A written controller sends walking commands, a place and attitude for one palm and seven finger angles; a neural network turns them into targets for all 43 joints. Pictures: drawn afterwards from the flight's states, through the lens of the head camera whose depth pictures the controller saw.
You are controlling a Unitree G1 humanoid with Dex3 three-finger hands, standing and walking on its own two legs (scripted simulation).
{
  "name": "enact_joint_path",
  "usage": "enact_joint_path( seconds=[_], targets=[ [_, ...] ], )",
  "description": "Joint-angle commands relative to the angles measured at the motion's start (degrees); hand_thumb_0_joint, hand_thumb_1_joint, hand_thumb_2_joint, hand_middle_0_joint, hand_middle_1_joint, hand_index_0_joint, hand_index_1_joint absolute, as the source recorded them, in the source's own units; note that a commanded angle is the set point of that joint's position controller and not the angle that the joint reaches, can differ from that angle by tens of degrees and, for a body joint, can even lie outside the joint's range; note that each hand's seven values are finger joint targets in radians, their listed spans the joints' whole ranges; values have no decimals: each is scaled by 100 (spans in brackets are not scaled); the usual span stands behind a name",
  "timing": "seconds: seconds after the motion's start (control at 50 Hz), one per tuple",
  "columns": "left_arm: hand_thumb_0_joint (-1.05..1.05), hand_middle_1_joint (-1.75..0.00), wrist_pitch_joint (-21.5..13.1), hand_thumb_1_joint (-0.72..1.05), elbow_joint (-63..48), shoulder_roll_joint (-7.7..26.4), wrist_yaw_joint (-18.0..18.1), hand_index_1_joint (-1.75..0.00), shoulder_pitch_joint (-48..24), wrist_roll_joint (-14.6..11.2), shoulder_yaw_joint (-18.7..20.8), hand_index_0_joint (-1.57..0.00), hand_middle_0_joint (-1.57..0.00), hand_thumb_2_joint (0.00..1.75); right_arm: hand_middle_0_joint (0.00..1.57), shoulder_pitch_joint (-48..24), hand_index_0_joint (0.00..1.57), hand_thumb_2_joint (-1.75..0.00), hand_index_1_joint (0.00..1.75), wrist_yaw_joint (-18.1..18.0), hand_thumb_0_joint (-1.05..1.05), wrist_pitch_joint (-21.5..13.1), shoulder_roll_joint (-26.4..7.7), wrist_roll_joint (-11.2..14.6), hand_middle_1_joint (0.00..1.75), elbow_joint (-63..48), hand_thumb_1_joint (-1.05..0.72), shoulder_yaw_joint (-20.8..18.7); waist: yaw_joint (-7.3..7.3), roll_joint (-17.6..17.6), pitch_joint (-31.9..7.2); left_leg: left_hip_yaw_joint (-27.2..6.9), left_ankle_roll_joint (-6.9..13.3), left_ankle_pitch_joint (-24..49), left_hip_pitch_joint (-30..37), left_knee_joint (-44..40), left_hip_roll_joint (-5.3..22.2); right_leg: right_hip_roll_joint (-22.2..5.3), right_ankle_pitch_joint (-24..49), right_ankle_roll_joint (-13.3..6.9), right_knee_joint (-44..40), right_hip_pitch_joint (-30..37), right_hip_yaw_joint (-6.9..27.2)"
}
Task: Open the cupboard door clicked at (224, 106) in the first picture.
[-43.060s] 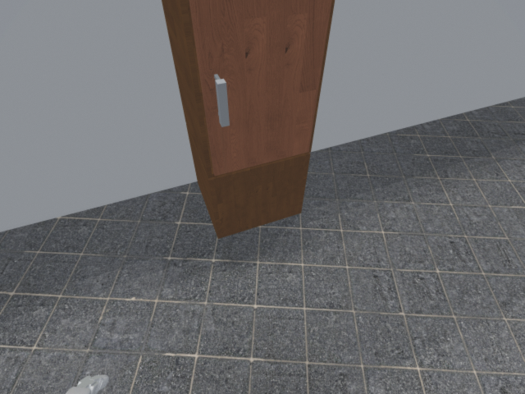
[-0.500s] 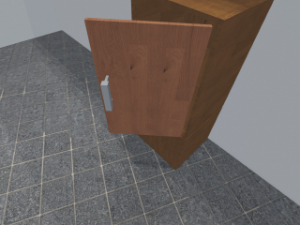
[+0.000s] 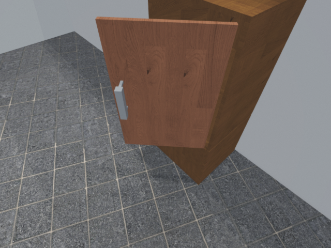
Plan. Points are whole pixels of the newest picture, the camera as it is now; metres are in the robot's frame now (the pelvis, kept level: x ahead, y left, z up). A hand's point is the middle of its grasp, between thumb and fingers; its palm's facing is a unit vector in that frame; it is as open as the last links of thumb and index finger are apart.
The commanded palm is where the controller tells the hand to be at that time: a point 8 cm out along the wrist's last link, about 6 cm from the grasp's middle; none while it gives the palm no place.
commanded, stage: look again from close up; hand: left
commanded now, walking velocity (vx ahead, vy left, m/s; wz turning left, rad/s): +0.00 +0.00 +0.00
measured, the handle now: (122, 100) +0.60 +0.20 -0.03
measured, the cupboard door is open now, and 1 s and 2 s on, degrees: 44 44 44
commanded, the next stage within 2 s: raise the hand with hooked fingers in 0.38 s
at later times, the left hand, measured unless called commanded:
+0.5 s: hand out of the picture +0.09 +0.17 -0.16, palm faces +0.01 -0.97 -0.24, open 7.4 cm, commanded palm +0.13 +0.22 -0.07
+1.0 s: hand (98, 226) +0.18 +0.18 -0.06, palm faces +0.12 -0.99 -0.05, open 9.2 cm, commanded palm +0.17 +0.23 -0.05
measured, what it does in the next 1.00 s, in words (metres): lowers itself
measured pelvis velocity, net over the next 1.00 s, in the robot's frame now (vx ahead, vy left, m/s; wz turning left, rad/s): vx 0.01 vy -0.06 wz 0.04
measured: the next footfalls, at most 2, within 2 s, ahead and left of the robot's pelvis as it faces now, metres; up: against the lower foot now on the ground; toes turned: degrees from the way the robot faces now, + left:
none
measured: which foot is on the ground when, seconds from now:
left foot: down 0.00-1.00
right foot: down 0.00-1.00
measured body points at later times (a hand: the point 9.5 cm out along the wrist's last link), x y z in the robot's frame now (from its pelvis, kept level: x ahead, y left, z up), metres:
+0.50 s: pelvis +0.04 -0.02 +0.00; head +0.05 -0.03 +0.45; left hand +0.09 +0.22 -0.14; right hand +0.08 -0.26 -0.15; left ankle +0.01 +0.07 -0.74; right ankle +0.04 -0.13 -0.74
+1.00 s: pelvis +0.01 -0.06 -0.10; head +0.09 -0.04 +0.34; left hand +0.17 +0.23 -0.06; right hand +0.27 -0.29 -0.15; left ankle +0.01 +0.07 -0.74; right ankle +0.04 -0.13 -0.74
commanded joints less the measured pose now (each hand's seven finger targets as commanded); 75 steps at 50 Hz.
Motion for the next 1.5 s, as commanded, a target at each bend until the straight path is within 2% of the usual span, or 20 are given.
enact_joint_path(
  seconds=[0.0,0.14,0.4,0.46,0.48,0.5,0.52,0.54,0.56,0.58,0.66,0.76,0.82,0.9,0.96,1.02,1.12,1.22,1.32,1.48],
  targets=[
    [0,-30,-126,90,-313,554,-4,-30,186,-2,99,-20,-20,90,20,29,20,-90,30,-51,0,-157,-574,45,30,-526,-90,-68,4,332,129,-1213,-41,-1124,-738,-1297,856,-269,-639,-239,-142,261,349],
    [0,-30,-200,90,-369,659,-13,-30,-23,-36,112,-20,-20,90,20,130,20,-90,30,-74,0,-247,-694,68,30,-386,-90,-57,-21,-494,377,-954,-13,1,-316,-1157,727,-431,-88,-252,-445,208,612],
    [0,-30,-217,90,-443,1005,-13,-30,-439,-73,192,-20,-20,90,20,-232,20,-90,30,-119,0,-296,-847,52,30,-125,-90,-43,17,-41,-181,-700,-105,1344,357,-936,779,-561,1161,-284,-455,832,647],
    [0,-30,-184,90,-197,812,217,-30,130,-51,168,-20,-20,90,20,-587,20,-90,30,-89,0,-236,-762,150,30,-397,-90,-62,215,-604,-118,-403,-269,1113,161,33,969,-832,2409,-103,-433,734,787],
    [0,-32,-1426,88,-8779,2528,140,-32,-4697,-1064,1666,-20,-20,89,20,-620,20,-90,30,-248,0,-993,-1533,399,30,-2361,-90,-294,-438,521,-2723,-601,-276,1974,1172,-579,162,-125,2046,-267,31,1025,331],
    [0,-33,-1167,85,-6842,1929,108,-33,-1259,-638,1370,-20,-20,88,20,-940,20,-90,30,-461,0,-1497,-1133,238,30,-2170,-90,-126,230,1389,-2196,-441,-328,2882,1548,-578,391,67,789,-358,189,711,161],
    [0,-34,-1008,83,-6327,1477,270,-34,-1044,-931,1136,-21,-21,87,20,-913,20,-90,30,-479,0,-1614,-1222,275,30,-1843,-90,-110,55,1516,-1768,-433,-537,2394,1110,-498,371,48,246,-330,170,484,-89],
    [0,-36,-638,81,-5340,184,196,-36,373,-1054,461,-21,-21,86,20,-679,20,-90,30,-383,0,-1621,-864,351,30,-1763,-90,-145,-112,929,-1061,-514,-491,2047,788,-486,371,91,97,-210,70,-29,-160],
    [0,-37,-866,78,-6039,314,71,-37,-585,-1190,607,-21,-21,85,20,-870,20,-90,30,-297,0,-1697,-1107,291,30,-2248,-90,-216,-187,582,-143,-646,-467,1536,125,-305,321,54,213,-184,49,-360,-216],
    [0,-39,-1210,76,-5767,629,-110,-39,-175,-1229,1062,-21,-21,84,20,-812,20,-90,30,-286,0,-1727,-1196,230,30,-2318,-90,-384,-133,-21,-319,-574,-412,1209,-135,-26,316,87,110,-164,132,-540,-274],
    [0,-45,-2732,67,-4593,146,-1300,-45,1830,-1593,1170,-22,-22,80,20,-1105,20,-90,30,-89,0,-1742,-1109,185,30,-2901,-90,-515,313,-1798,-339,-332,-389,269,-2018,1178,55,139,-173,-115,1221,-1340,-194],
    [0,-53,-4082,55,-4826,1154,-2808,-53,1205,-1861,1999,-22,-22,75,20,-1212,20,-90,30,54,0,-1883,-1184,277,30,-3452,-90,-580,333,-491,-1608,-178,-418,89,-3064,2573,-92,-102,351,-127,2359,-1631,616],
    [0,-57,-4126,48,-6000,1507,-2950,-57,-242,-2260,2274,-23,-23,72,20,-1167,20,-90,30,-98,0,-1904,-1177,271,30,-3724,-90,-549,202,-2,-2214,-228,-313,-251,-3505,3156,-59,-90,-540,-44,2551,-1955,1085],
    [0,-63,-4280,39,-7506,1501,-2794,-63,-778,-2443,2223,-24,-24,68,20,-858,20,-90,30,-245,0,-1895,-1025,262,30,-3608,-90,-505,-36,556,-2918,-393,-194,162,-3159,3512,155,-4,11,-43,2717,-1874,1061],
    [0,-68,-3969,32,-7346,1419,-2972,-68,-978,-2310,1828,-24,-24,65,20,-822,20,-90,30,-354,0,-1858,-1122,301,30,-3428,-90,-466,-296,345,-2392,-499,-105,-83,-3397,3617,261,88,-444,-53,2649,-2372,958],
    [0,-72,-3181,25,-6754,1631,-3219,-72,-728,-2248,1873,-25,-25,62,20,-785,20,-90,30,-402,0,-1803,-1192,362,30,-3376,-90,-414,-247,478,-2330,-537,-79,214,-3370,3514,251,120,-111,-26,2613,-2216,865],
    [0,-80,-1880,13,-6081,1929,-3192,-80,113,-2488,2703,-25,-25,57,20,-1009,20,-90,30,-401,0,-1549,-1089,468,30,-3716,-90,-397,240,-360,-2681,-579,-168,305,-3486,3030,161,-27,95,121,2311,-1232,794],
    [0,-87,-2268,1,-6474,1699,-2547,-87,-158,-2553,2824,-26,-26,52,20,-959,20,-90,30,-340,0,-1597,-948,365,30,-3732,-90,-371,251,-377,-2307,-579,-226,137,-3502,2788,187,60,-333,20,2374,-1606,503],
    [0,-94,-2911,-10,-6229,1570,-2658,-94,-900,-2291,2186,-27,-27,47,20,-654,20,-90,30,-322,0,-1710,-1179,350,30,-3639,-90,-332,-110,-51,-1861,-577,-170,-545,-3504,2800,189,144,-1656,-95,2361,-2503,421],
    [0,-107,-2726,-29,-6489,2462,-2937,-107,-1439,-2365,2712,-29,-29,39,20,-446,20,-90,30,-459,0,-1773,-1386,416,30,-3703,-90,-264,55,528,-2388,-708,-170,-580,-2770,2311,188,221,-1430,-174,2394,-2296,131]
  ],
)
